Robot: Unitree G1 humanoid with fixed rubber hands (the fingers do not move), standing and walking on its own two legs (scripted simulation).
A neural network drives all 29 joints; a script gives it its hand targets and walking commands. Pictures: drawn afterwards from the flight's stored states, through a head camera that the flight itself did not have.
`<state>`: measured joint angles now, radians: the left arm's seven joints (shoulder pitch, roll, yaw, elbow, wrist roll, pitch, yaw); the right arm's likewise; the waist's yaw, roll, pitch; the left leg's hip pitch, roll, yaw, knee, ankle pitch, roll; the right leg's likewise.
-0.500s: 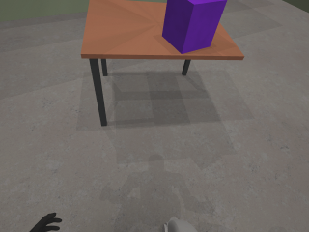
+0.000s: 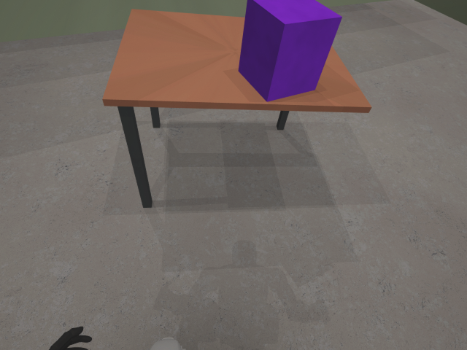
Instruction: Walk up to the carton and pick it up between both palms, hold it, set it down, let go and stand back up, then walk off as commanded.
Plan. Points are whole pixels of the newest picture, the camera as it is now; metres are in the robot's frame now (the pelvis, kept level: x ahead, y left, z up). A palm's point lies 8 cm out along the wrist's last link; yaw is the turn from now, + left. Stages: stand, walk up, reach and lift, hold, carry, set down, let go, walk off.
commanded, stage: walk up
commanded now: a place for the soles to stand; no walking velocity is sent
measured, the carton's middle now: (284, 47) +1.01 -0.14 +0.03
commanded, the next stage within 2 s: none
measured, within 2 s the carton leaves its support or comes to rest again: neither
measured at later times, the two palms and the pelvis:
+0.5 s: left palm (111, 326) +0.19 +0.22 -0.13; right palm out of the picture +0.15 -0.43 -0.08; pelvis +0.09 -0.09 -0.02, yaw +0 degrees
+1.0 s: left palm (156, 278) +0.28 +0.16 -0.14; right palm out of the picture +0.19 -0.51 -0.11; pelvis +0.17 -0.16 -0.04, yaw +0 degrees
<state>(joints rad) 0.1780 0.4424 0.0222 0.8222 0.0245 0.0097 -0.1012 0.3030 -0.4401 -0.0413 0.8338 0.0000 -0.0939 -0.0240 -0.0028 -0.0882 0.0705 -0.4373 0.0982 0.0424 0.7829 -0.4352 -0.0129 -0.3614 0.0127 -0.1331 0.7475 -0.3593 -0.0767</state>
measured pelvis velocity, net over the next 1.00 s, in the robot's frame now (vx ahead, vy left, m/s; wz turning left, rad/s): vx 0.17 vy -0.16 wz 0.00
